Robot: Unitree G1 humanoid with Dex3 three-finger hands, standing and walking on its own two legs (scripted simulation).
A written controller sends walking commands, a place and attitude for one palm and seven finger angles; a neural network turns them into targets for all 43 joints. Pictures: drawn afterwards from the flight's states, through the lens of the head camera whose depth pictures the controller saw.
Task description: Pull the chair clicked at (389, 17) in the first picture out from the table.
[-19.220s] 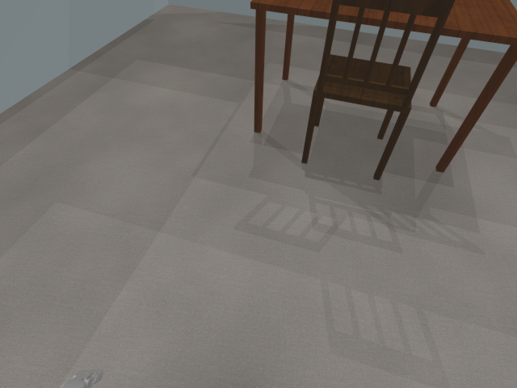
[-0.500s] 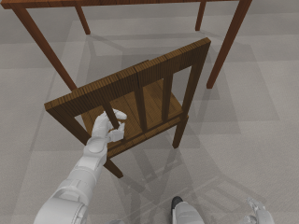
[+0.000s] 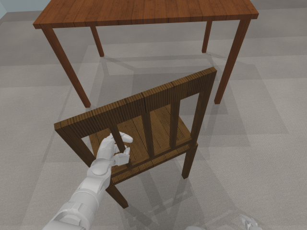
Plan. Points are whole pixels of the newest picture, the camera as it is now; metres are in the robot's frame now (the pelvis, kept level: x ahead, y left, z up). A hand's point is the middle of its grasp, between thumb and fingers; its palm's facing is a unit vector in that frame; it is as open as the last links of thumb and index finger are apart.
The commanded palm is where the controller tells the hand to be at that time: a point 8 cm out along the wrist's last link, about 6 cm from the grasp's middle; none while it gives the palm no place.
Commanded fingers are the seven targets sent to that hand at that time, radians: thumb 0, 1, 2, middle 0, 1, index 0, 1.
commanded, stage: stop walking, hand still on the chair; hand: left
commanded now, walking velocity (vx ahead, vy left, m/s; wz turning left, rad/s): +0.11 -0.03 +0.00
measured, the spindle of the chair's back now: (148, 137) +0.40 +0.03 -0.07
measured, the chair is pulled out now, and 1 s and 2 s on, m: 0.54 0.55 0.55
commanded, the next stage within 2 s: open the thumb and straighten the fingers in 0.56 s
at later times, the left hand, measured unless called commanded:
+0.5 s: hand (123, 159) +0.31 +0.10 -0.05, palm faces -0.13 -0.97 -0.21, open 5.6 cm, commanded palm +0.30 +0.15 -0.04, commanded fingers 0.00 0.90 0.90 -0.50 -1.45 -0.50 -1.45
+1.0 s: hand (120, 158) +0.32 +0.11 -0.05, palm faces -0.12 -0.98 -0.18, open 10.8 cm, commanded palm +0.30 +0.16 -0.03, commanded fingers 0.00 -0.55 0.20 -0.30 -0.87 -0.30 -0.87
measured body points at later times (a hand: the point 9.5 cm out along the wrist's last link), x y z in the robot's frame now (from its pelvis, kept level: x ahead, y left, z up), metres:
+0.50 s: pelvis +0.02 +0.01 +0.01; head +0.04 -0.01 +0.45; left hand +0.32 +0.15 -0.04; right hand +0.12 -0.23 -0.12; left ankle +0.00 +0.14 -0.73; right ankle +0.04 -0.11 -0.73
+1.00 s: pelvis +0.01 +0.01 -0.01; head +0.05 +0.00 +0.44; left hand +0.32 +0.16 -0.04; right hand +0.12 -0.26 -0.12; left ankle +0.00 +0.14 -0.73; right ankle +0.04 -0.11 -0.73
